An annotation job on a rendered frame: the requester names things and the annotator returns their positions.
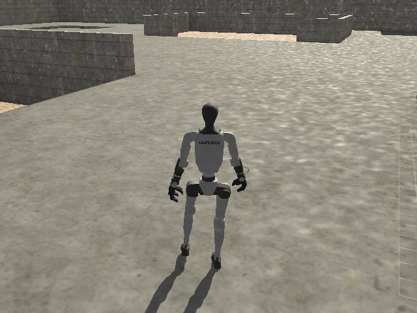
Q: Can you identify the robot left hand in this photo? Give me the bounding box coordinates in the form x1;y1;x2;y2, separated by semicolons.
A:
168;185;183;202

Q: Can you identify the robot right thigh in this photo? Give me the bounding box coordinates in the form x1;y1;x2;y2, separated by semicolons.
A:
214;183;231;230

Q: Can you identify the robot right forearm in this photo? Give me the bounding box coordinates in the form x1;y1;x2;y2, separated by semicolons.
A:
234;157;246;181

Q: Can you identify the right robot upper arm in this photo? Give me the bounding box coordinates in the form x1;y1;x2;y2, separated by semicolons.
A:
223;132;240;167

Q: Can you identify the left robot upper arm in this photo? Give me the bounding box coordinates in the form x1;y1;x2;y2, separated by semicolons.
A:
179;131;196;168

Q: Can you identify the robot left thigh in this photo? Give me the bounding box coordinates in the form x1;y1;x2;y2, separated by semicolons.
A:
186;181;199;216

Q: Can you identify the robot right hand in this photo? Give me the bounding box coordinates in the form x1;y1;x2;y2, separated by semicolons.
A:
232;179;247;192

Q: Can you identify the robot left forearm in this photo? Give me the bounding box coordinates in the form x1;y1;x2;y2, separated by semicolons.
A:
170;158;184;188

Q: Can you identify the robot thigh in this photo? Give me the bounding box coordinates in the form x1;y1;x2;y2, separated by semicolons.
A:
214;183;231;230
186;181;199;216

